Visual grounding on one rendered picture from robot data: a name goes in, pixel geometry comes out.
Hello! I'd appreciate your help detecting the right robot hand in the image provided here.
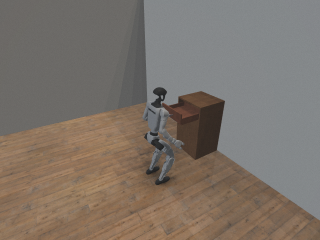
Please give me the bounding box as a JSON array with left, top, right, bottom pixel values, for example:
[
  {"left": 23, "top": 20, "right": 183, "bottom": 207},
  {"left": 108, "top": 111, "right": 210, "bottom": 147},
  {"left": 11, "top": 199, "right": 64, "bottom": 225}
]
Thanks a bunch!
[{"left": 175, "top": 140, "right": 185, "bottom": 150}]

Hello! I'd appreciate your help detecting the robot left thigh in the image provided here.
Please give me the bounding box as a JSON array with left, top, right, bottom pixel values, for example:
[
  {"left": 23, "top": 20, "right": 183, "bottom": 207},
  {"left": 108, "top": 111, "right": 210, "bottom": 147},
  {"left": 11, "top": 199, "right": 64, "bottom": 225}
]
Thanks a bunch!
[{"left": 144, "top": 131, "right": 163, "bottom": 154}]

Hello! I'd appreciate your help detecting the cabinet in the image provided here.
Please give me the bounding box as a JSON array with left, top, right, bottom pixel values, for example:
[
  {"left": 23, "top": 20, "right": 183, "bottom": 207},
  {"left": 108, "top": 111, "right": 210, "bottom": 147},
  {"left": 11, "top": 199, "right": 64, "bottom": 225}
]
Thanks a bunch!
[{"left": 176, "top": 91, "right": 225, "bottom": 160}]

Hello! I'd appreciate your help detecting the drawer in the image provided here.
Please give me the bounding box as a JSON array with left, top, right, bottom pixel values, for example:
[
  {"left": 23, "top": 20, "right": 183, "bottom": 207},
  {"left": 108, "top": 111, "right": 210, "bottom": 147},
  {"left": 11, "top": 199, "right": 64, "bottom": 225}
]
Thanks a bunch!
[{"left": 162, "top": 101, "right": 200, "bottom": 125}]

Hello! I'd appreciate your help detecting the robot right forearm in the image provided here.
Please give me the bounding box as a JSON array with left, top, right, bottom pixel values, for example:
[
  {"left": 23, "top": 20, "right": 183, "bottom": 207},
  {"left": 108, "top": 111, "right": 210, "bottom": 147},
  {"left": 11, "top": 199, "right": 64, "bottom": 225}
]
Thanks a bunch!
[{"left": 162, "top": 129, "right": 177, "bottom": 145}]

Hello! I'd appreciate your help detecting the right robot upper arm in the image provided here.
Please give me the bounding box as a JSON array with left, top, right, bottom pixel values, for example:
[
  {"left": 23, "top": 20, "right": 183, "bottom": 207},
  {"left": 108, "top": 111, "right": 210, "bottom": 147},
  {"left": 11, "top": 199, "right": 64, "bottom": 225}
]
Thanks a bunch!
[{"left": 158, "top": 108, "right": 169, "bottom": 134}]

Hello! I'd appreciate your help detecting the left robot upper arm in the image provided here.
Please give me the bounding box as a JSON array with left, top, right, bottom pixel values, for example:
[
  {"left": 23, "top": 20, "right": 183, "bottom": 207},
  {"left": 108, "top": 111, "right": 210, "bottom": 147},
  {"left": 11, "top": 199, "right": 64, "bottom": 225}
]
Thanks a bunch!
[{"left": 142, "top": 101, "right": 153, "bottom": 121}]

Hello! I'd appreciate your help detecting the left robot shin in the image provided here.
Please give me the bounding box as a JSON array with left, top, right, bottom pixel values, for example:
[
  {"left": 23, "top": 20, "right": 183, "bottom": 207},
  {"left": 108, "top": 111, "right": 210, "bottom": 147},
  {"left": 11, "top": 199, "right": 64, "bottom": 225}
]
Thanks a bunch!
[{"left": 149, "top": 148, "right": 162, "bottom": 171}]

